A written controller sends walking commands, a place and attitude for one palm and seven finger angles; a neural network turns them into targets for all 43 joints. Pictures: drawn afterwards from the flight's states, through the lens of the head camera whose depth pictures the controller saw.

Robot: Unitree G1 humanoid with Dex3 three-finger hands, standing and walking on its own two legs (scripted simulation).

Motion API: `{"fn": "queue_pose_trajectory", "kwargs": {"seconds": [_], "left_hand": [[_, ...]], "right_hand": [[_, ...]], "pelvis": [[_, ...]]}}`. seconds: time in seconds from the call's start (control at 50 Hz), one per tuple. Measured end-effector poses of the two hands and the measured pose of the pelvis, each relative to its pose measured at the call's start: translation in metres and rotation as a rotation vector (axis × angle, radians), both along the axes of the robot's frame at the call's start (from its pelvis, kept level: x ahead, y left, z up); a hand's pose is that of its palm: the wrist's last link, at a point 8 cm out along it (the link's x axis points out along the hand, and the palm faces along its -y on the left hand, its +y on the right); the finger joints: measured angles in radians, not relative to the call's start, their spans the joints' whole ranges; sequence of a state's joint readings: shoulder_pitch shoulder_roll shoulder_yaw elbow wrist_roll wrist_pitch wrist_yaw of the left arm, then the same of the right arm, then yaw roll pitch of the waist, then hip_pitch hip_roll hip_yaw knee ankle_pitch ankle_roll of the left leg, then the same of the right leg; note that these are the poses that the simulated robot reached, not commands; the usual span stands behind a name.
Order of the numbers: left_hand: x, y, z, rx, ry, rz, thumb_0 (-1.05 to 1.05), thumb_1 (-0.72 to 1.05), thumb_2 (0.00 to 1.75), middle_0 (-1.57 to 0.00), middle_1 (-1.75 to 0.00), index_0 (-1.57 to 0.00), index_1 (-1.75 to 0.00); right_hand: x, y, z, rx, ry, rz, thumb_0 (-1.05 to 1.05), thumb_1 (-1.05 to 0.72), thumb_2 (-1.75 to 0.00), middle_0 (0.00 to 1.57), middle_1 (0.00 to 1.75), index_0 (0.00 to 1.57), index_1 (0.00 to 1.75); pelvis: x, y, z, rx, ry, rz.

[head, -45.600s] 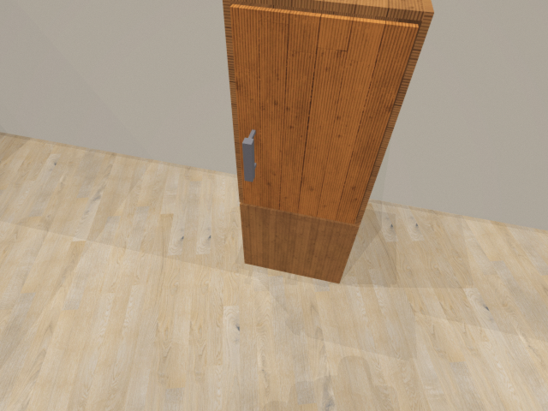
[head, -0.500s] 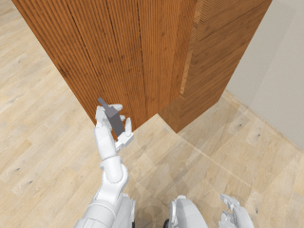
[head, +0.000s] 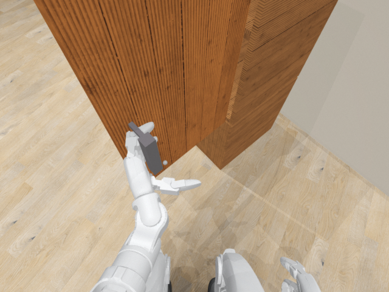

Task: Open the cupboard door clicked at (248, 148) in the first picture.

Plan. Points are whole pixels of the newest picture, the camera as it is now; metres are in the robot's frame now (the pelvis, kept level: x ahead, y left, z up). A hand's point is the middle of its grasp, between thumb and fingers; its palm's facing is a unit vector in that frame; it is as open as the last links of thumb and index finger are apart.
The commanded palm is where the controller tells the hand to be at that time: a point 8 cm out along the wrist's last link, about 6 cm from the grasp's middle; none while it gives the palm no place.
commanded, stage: open thumb and fingers to let go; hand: left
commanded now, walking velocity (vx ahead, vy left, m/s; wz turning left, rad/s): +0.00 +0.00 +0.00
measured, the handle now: (145, 148) +0.41 +0.11 +0.01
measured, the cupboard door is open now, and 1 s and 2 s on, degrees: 92 94 94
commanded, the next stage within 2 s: slide the hand sideways off the handle in 0.12 s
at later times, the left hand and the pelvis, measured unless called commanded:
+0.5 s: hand (158, 176) +0.34 +0.08 +0.01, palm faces -0.13 -0.99 +0.02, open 16.2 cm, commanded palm +0.32 +0.12 +0.01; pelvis -0.01 +0.03 +0.00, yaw +0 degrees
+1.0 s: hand (140, 206) +0.28 +0.11 +0.01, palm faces -0.08 -1.00 -0.02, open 16.3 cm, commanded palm +0.26 +0.16 +0.01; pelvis +0.00 +0.02 -0.01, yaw +0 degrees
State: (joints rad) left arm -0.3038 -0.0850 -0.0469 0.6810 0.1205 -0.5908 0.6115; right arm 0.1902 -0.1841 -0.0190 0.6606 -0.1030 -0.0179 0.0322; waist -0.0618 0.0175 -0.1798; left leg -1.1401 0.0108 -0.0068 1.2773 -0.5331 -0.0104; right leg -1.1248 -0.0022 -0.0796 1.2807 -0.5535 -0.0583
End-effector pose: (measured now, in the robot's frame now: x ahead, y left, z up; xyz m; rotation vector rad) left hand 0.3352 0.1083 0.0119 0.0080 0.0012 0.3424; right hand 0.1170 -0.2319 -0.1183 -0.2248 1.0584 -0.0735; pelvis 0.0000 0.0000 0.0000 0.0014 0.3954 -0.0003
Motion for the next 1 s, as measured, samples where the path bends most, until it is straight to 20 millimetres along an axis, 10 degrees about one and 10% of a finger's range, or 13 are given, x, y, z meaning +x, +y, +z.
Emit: {"fn": "queue_pose_trajectory", "kwargs": {"seconds": [0.28,0.4,0.6,1.0], "left_hand": [[-0.002,0.008,-0.002,0.033,-0.018,-0.089,-0.01,-0.5,0.3,-0.41,-0.58,-0.36,-0.61],[-0.001,0.028,-0.002,0.108,-0.025,-0.458,-0.01,-0.5,0.3,-0.29,-0.43,-0.21,-0.44],[-0.016,0.02,-0.002,-0.044,0.003,-0.46,-0.01,-0.5,0.3,-0.13,-0.32,-0.19,-0.34],[-0.069,0.054,-0.001,0.006,0.01,-0.425,-0.01,-0.5,0.3,-0.15,-0.3,-0.15,-0.3]], "right_hand": [[0.008,0.025,-0.002,0.006,-0.009,0.041,0.0,-0.91,-0.9,0.2,0.3,0.2,0.3],[0.001,0.023,-0.004,0.001,-0.004,0.001,0.0,-0.91,-0.9,0.2,0.3,0.2,0.3],[0.001,0.022,0.01,0.001,-0.038,-0.024,0.01,-0.91,-0.9,0.2,0.3,0.2,0.3],[0.061,0.031,0.011,0.035,-0.174,0.055,0.01,-0.91,-0.9,0.2,0.3,0.2,0.3]], "pelvis": [[-0.006,0.018,-0.004,-0.018,0.002,0.008],[-0.009,0.025,-0.01,-0.031,-0.016,0.017],[-0.007,0.033,-0.006,-0.024,-0.013,-0.008],[0.0,0.018,-0.013,-0.022,-0.02,0.009]]}}
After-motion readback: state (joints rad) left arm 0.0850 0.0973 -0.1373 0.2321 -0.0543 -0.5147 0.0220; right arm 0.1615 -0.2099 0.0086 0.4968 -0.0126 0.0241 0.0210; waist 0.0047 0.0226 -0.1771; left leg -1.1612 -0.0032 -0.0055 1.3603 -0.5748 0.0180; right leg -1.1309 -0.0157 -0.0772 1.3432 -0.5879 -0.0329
